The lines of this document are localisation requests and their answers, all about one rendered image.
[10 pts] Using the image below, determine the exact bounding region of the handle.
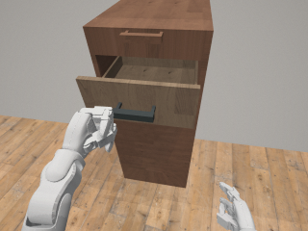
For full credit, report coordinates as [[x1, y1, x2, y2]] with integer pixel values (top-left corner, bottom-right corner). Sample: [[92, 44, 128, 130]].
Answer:
[[119, 32, 163, 44], [113, 102, 156, 123]]

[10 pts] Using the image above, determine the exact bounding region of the robot right hand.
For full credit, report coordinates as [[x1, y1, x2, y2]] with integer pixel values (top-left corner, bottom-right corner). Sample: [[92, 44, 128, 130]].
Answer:
[[217, 182, 256, 231]]

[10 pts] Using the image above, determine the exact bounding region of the robot left hand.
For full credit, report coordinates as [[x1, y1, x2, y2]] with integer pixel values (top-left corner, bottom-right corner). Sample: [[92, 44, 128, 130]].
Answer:
[[62, 106, 117, 159]]

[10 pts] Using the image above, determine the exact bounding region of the cabinet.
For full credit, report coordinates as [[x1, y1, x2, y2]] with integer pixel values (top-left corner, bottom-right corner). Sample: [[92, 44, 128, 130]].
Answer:
[[83, 0, 214, 189]]

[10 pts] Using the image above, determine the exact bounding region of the drawer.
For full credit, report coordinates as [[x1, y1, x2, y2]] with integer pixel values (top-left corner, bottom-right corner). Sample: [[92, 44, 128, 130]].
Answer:
[[75, 56, 200, 129]]

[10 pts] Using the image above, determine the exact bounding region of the robot left forearm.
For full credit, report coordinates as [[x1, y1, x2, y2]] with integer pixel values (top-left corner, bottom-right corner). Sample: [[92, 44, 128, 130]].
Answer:
[[21, 148, 86, 231]]

